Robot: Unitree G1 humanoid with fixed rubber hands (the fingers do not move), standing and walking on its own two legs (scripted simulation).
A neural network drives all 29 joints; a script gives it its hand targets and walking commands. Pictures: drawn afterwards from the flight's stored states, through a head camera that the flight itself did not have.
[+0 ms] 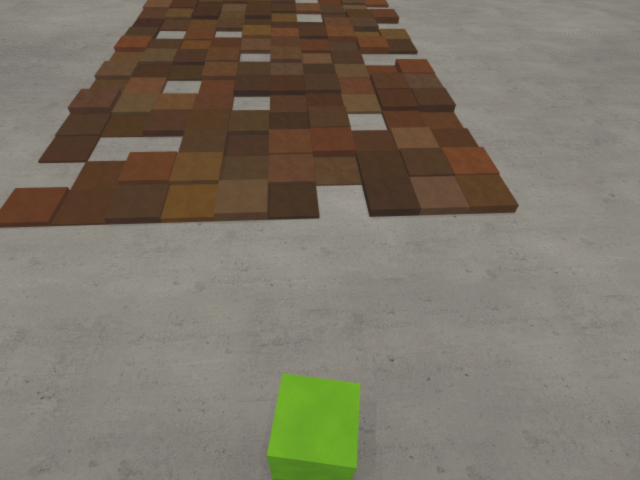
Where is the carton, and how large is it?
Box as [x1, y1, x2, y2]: [267, 373, 359, 479]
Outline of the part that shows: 282,373 267,451 267,458 272,478 351,479 356,467 359,383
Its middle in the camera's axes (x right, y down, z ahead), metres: -0.01 +0.52 +1.05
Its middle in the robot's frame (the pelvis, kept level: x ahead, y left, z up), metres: +0.39 +0.00 -0.65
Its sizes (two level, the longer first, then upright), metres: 0.210 0.200 0.250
